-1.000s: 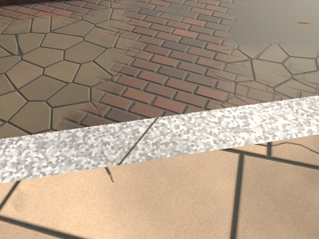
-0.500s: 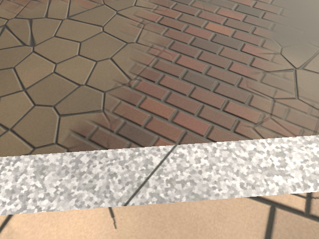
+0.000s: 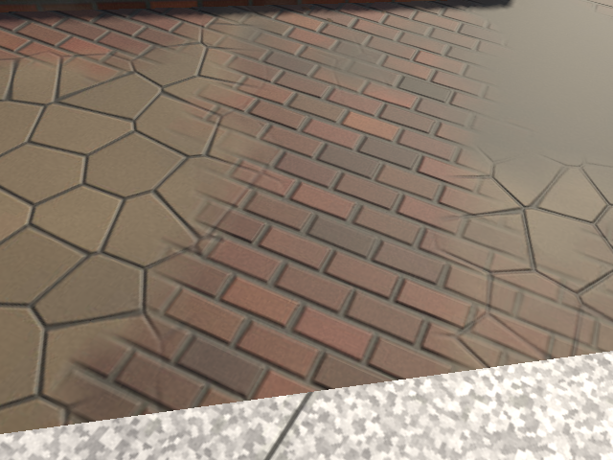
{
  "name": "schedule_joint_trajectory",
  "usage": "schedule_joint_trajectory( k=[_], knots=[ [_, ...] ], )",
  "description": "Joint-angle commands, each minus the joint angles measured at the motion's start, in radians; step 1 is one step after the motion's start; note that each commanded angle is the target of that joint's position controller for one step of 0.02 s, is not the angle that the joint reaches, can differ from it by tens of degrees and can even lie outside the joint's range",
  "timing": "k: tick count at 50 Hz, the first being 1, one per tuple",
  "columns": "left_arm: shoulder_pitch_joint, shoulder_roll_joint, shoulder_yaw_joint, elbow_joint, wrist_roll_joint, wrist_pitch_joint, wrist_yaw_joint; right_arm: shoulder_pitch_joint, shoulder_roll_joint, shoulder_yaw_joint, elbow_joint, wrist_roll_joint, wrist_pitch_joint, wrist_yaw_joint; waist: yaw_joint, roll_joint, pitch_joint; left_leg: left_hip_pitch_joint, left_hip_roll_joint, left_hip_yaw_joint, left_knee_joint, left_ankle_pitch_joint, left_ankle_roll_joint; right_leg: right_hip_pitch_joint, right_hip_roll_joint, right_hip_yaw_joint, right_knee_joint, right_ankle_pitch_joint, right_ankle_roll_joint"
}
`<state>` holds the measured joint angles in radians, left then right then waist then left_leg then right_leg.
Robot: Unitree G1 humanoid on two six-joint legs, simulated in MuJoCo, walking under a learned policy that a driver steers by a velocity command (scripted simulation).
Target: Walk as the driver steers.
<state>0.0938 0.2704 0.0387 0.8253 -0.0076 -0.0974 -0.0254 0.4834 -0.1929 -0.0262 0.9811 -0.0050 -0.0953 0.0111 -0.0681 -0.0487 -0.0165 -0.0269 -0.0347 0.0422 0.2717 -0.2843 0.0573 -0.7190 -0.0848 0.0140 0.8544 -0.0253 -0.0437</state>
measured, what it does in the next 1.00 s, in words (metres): walks ahead: right foot, then left foot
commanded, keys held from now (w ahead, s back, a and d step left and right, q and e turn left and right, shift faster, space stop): shift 1.00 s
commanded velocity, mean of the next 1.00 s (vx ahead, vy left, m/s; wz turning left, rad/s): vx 0.11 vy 0.00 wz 0.00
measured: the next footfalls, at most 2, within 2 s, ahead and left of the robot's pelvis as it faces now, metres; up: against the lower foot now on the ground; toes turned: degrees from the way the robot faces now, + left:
right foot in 0.16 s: +0.31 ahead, -0.09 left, +0.00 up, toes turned -1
left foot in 0.50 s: +0.25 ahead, +0.14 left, +0.00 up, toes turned +0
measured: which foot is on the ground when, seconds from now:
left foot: down 0.00-0.18, up 0.20-0.48, down 0.50-1.00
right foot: up 0.00-0.14, down 0.16-1.00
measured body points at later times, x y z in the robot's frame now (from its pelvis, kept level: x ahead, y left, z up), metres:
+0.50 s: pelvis +0.18 -0.01 -0.02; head +0.19 +0.01 +0.43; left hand +0.28 +0.23 -0.16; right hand +0.25 -0.26 -0.15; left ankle +0.21 +0.14 -0.75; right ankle +0.27 -0.09 -0.75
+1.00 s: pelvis +0.24 +0.03 -0.01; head +0.26 +0.03 +0.44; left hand +0.29 +0.27 -0.16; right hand +0.26 -0.20 -0.16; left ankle +0.21 +0.14 -0.75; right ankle +0.27 -0.09 -0.75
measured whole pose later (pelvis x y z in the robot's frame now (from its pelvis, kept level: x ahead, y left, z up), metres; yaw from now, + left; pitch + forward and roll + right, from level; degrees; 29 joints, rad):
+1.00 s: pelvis +0.24 +0.03 -0.01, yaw +0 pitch -1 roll +0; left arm 0.20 0.18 0.04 1.08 0.00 0.01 0.04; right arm 0.28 -0.16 -0.04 1.05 0.00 -0.02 -0.04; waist 0.00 0.00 0.04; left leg -0.17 0.00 0.01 0.51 -0.32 0.01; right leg -0.28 -0.01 -0.01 0.50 -0.21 0.00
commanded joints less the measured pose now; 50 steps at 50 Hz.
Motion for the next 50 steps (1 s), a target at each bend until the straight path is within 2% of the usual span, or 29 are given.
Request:
schedule_joint_trajectory(
  k=[1, 3, 5, 6, 7, 8, 9, 10, 11, 12, 13, 14, 16, 18, 20, 21, 23, 24, 25, 26, 27, 28, 29, 31, 34, 36, 41, 50],
  knots=[
    [-0.151, -0.021, -0.014, -0.095, 0.0, -0.01, -0.011, -0.005, -0.174, -0.026, -0.048, 0.005, -0.009, -0.035, 0.008, 0.138, 0.072, -0.139, 0.143, -0.027, -0.062, 0.801, 0.03, 0.154, 0.088, -0.104, -0.237, 0.196, 0.015],
    [-0.18, -0.008, -0.011, -0.107, -0.004, -0.011, -0.022, 0.03, -0.179, -0.025, -0.025, 0.012, -0.001, -0.044, 0.005, 0.164, 0.065, -0.087, 0.166, -0.038, -0.04, 0.77, 0.03, 0.202, 0.107, -0.09, -0.312, 0.25, 0.0],
    [-0.146, 0.032, 0.001, -0.103, 0.004, -0.011, -0.028, 0.008, -0.182, -0.027, -0.019, 0.012, 0.007, -0.051, 0.042, 0.183, 0.041, -0.015, 0.196, -0.061, 0.028, 0.818, 0.027, 0.248, 0.121, -0.065, -0.357, 0.215, -0.03],
    [-0.079, 0.062, 0.013, -0.082, 0.009, -0.013, -0.028, -0.014, -0.186, -0.031, -0.022, 0.008, 0.012, -0.053, 0.08, 0.196, 0.003, 0.027, 0.207, -0.074, 0.089, 0.891, 0.024, 0.303, 0.137, -0.06, -0.357, 0.176, -0.046],
    [0.036, 0.088, 0.027, -0.04, 0.014, -0.015, -0.025, -0.051, -0.185, -0.032, -0.031, 0.005, 0.02, -0.053, 0.137, 0.201, -0.055, 0.066, 0.2, -0.074, 0.198, 0.967, 0.016, 0.396, 0.152, -0.061, -0.369, 0.165, -0.063],
    [0.154, 0.108, 0.036, 0.0, 0.02, -0.017, -0.023, -0.087, -0.189, -0.032, -0.042, 0.007, 0.026, -0.045, 0.201, 0.172, -0.11, 0.06, 0.158, -0.051, 0.376, 0.918, -0.01, 0.527, 0.12, -0.047, -0.449, 0.312, -0.087],
    [0.258, 0.17, 0.044, 0.026, 0.054, -0.013, -0.015, -0.035, -0.132, -0.016, -0.061, -0.013, 0.022, -0.035, 0.189, 0.023, -0.256, -0.174, 0.09, -0.046, 0.694, 0.513, -0.037, 0.859, -0.074, 0.12, -0.321, 0.773, -0.164],
    [0.23, 0.133, 0.018, 0.027, 0.065, -0.003, -0.016, 0.21, 0.002, 0.02, -0.007, -0.006, 0.022, -0.015, 0.078, -0.199, -0.436, -0.433, -0.046, -0.125, 1.049, -0.403, -0.09, 1.119, -0.353, 0.441, -0.28, 1.052, -0.382],
    [0.232, 0.07, 0.012, 0.023, 0.033, 0.012, -0.02, 0.22, -0.093, -0.002, 0.031, 0.016, 0.021, -0.004, 0.12, -0.09, -0.497, -0.44, -0.016, -0.251, 1.112, -0.413, -0.08, 1.051, -0.317, 0.483, -0.345, 0.802, -0.383],
    [0.115, 0.054, 0.007, 0.003, 0.01, 0.024, -0.016, 0.085, -0.14, -0.019, -0.014, 0.034, 0.032, -0.007, 0.106, -0.05, -0.319, -0.495, 0.033, -0.192, 1.085, -0.36, -0.087, 0.871, -0.269, 0.388, -0.422, 0.541, -0.337],
    [0.027, 0.023, -0.004, -0.007, 0.004, 0.03, -0.01, -0.027, -0.147, -0.027, -0.043, 0.029, 0.047, -0.023, 0.086, 0.028, -0.172, -0.502, 0.067, -0.145, 1.008, -0.296, -0.096, 0.678, -0.211, 0.314, -0.497, 0.351, -0.284],
    [-0.017, 0.013, -0.01, -0.009, 0.014, 0.033, -0.005, -0.066, -0.143, -0.035, -0.052, 0.02, 0.067, -0.041, 0.061, 0.041, -0.097, -0.458, 0.091, -0.136, 0.943, -0.246, -0.102, 0.522, -0.182, 0.266, -0.55, 0.234, -0.255],
    [-0.054, 0.034, -0.002, 0.004, 0.041, 0.041, -0.003, -0.041, -0.087, -0.031, -0.052, 0.008, 0.099, -0.058, 0.015, -0.02, -0.047, -0.308, 0.106, -0.106, 0.766, -0.2, -0.105, 0.316, -0.115, 0.178, -0.613, 0.107, -0.215],
    [-0.04, 0.037, 0.003, 0.02, 0.053, 0.04, 0.003, -0.037, -0.056, -0.025, -0.048, 0.002, 0.107, -0.07, 0.009, -0.056, -0.068, -0.24, 0.1, -0.086, 0.608, -0.187, -0.102, 0.285, -0.092, 0.129, -0.618, 0.105, -0.211],
    [-0.026, 0.048, 0.009, 0.032, 0.041, 0.047, 0.015, -0.056, -0.075, -0.03, -0.045, 0.002, 0.115, -0.069, 0.017, -0.058, -0.113, -0.183, 0.102, -0.077, 0.498, -0.063, -0.089, 0.298, -0.096, 0.137, -0.635, -0.086, -0.198],
    [-0.036, 0.055, 0.011, 0.034, 0.031, 0.055, 0.02, -0.061, -0.082, -0.034, -0.041, 0.0, 0.119, -0.066, 0.008, -0.058, -0.11, -0.143, 0.096, -0.065, 0.443, 0.012, -0.081, 0.274, -0.091, 0.138, -0.647, -0.238, -0.179],
    [-0.044, 0.047, 0.009, 0.044, 0.016, 0.071, 0.028, -0.081, -0.085, -0.038, -0.038, -0.021, 0.125, -0.061, -0.001, -0.057, -0.064, -0.085, 0.076, -0.037, 0.359, 0.062, -0.059, 0.204, -0.062, 0.137, -0.666, -0.507, -0.116],
    [-0.03, 0.03, 0.005, 0.057, 0.014, 0.076, 0.031, -0.089, -0.084, -0.038, -0.041, -0.031, 0.126, -0.059, -0.002, -0.046, -0.029, -0.087, 0.085, -0.044, 0.314, 0.046, -0.043, 0.187, -0.047, 0.137, -0.665, -0.595, -0.076],
    [-0.004, 0.022, 0.002, 0.068, 0.01, 0.08, 0.033, -0.104, -0.101, -0.037, -0.053, -0.034, 0.125, -0.061, 0.009, -0.008, 0.023, -0.136, 0.124, -0.093, 0.199, 0.004, -0.019, 0.2, -0.021, 0.121, -0.627, -0.617, -0.033],
    [0.049, 0.04, 0.014, 0.077, 0.004, 0.087, 0.04, -0.14, -0.171, -0.054, -0.049, -0.022, 0.121, -0.065, 0.068, 0.098, 0.076, -0.291, 0.129, -0.117, 0.143, -0.192, 0.0, 0.279, 0.045, 0.052, -0.584, -0.545, -0.003],
    [0.055, 0.043, 0.016, 0.086, 0.01, 0.088, 0.049, -0.164, -0.153, -0.053, -0.043, -0.015, 0.109, -0.066, 0.073, 0.149, 0.096, -0.406, 0.125, -0.13, 0.079, -0.307, -0.001, 0.389, 0.061, 0.024, -0.52, -0.443, 0.011],
    [0.063, 0.031, 0.015, 0.089, 0.014, 0.089, 0.054, -0.188, -0.123, -0.046, -0.036, -0.016, 0.095, -0.067, 0.09, 0.186, 0.086, -0.448, 0.13, -0.139, 0.036, -0.325, -0.011, 0.465, 0.063, 0.015, -0.477, -0.355, 0.012],
    [0.082, 0.014, 0.013, 0.102, 0.018, 0.091, 0.058, -0.212, -0.109, -0.043, -0.032, -0.015, 0.083, -0.065, 0.106, 0.204, 0.075, -0.461, 0.129, -0.142, 0.02, -0.302, -0.024, 0.514, 0.066, 0.003, -0.448, -0.29, 0.01],
    [0.11, 0.006, 0.014, 0.127, 0.026, 0.095, 0.059, -0.222, -0.089, -0.04, -0.024, -0.009, 0.065, -0.061, 0.111, 0.176, 0.061, -0.436, 0.124, -0.138, 0.026, -0.251, -0.034, 0.534, 0.066, -0.005, -0.435, -0.234, 0.006],
    [0.108, 0.009, 0.014, 0.148, 0.02, 0.095, 0.057, -0.18, -0.089, -0.041, -0.002, -0.001, 0.061, -0.061, 0.085, 0.098, 0.07, -0.366, 0.106, -0.117, 0.065, -0.146, -0.031, 0.488, 0.054, 0.006, -0.455, -0.239, -0.003],
    [0.098, 0.002, 0.013, 0.159, 0.014, 0.09, 0.055, -0.155, -0.092, -0.042, 0.011, 0.0, 0.06, -0.06, 0.073, 0.071, 0.056, -0.315, 0.1, -0.106, 0.094, -0.057, -0.026, 0.48, 0.053, 0.006, -0.45, -0.197, -0.003],
    [0.122, 0.001, 0.012, 0.196, 0.008, 0.089, 0.056, -0.13, -0.08, -0.037, 0.033, 0.003, 0.062, -0.053, 0.067, 0.046, 0.007, -0.254, 0.088, -0.083, 0.136, 0.127, -0.024, 0.533, 0.048, 0.004, -0.412, -0.028, -0.002],
    [0.136, 0.002, 0.011, 0.24, 0.002, 0.105, 0.068, -0.131, -0.056, -0.03, 0.057, 0.005, 0.078, -0.048, 0.069, 0.055, 0.021, -0.22, 0.075, -0.066, 0.143, 0.235, -0.024, 0.557, 0.046, 0.005, -0.387, 0.046, 0.003]
  ],
)
Velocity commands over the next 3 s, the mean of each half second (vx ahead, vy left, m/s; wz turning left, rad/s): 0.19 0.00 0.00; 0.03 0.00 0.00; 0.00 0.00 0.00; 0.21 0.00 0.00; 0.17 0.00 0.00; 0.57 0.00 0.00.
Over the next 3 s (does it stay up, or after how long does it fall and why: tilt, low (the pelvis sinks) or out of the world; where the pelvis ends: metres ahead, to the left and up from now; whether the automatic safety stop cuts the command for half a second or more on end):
stays up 0.61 -0.02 -0.03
